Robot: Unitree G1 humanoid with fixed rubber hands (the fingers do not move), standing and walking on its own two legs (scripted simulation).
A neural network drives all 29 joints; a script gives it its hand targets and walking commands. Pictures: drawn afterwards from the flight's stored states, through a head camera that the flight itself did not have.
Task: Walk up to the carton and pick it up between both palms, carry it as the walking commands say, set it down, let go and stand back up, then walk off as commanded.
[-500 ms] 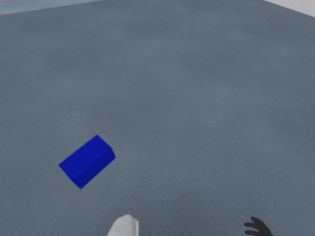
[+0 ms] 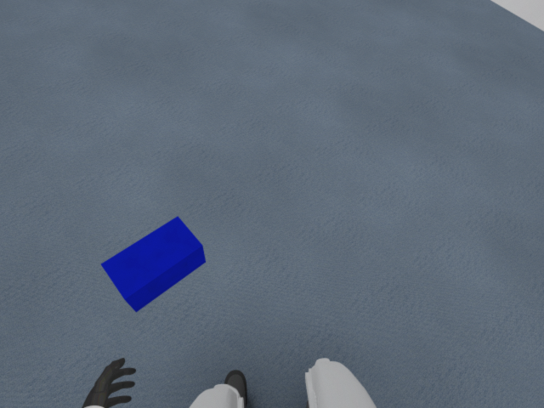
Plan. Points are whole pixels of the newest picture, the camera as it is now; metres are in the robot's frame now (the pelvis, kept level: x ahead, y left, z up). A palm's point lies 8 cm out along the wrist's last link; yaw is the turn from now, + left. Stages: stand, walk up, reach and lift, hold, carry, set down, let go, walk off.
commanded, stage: walk up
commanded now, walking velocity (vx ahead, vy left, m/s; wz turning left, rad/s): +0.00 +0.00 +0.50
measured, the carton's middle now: (157, 263) +0.62 +0.31 -0.70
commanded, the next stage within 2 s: none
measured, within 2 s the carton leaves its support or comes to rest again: neither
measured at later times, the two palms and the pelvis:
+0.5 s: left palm out of the picture -0.08 +0.24 -0.10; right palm (399, 320) +0.23 -0.23 -0.10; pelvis +0.01 -0.02 +0.01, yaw +14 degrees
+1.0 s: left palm out of the picture +0.13 +0.39 -0.13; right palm (302, 283) +0.31 -0.08 -0.12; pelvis +0.17 +0.14 +0.00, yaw +29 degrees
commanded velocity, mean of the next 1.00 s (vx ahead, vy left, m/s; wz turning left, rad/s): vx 0.28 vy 0.05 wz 0.50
